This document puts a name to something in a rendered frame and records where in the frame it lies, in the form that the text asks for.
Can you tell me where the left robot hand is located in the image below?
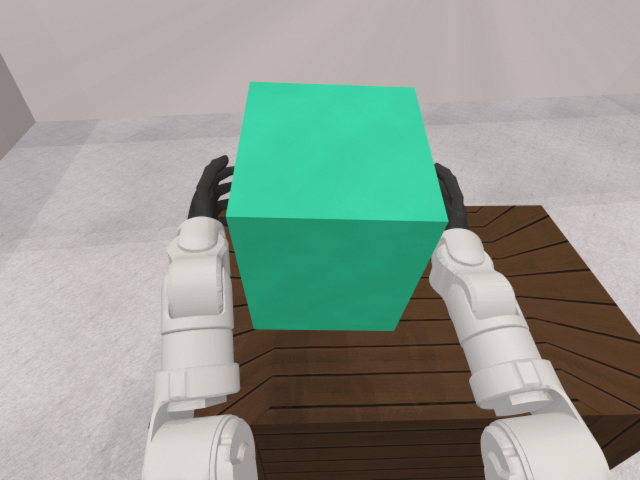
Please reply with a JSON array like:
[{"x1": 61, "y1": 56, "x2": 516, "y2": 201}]
[{"x1": 187, "y1": 155, "x2": 235, "y2": 226}]

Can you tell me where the left robot upper arm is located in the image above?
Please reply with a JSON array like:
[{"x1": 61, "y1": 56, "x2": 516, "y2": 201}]
[{"x1": 143, "y1": 414, "x2": 258, "y2": 480}]

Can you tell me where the robot right forearm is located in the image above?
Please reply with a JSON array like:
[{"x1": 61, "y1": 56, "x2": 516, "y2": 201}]
[{"x1": 429, "y1": 228, "x2": 612, "y2": 480}]

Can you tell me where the pedestal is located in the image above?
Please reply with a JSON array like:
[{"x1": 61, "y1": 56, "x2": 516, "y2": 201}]
[{"x1": 148, "y1": 205, "x2": 640, "y2": 480}]

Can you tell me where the robot left forearm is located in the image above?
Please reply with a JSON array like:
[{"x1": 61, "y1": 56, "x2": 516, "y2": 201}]
[{"x1": 142, "y1": 216, "x2": 240, "y2": 480}]

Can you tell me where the right robot hand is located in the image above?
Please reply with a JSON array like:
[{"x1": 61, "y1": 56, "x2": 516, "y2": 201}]
[{"x1": 434, "y1": 163, "x2": 469, "y2": 231}]

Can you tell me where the right robot upper arm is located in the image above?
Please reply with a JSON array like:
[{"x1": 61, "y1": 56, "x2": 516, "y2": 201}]
[{"x1": 481, "y1": 411, "x2": 610, "y2": 480}]

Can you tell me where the carton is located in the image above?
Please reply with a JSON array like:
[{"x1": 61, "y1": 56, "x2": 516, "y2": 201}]
[{"x1": 226, "y1": 82, "x2": 449, "y2": 331}]

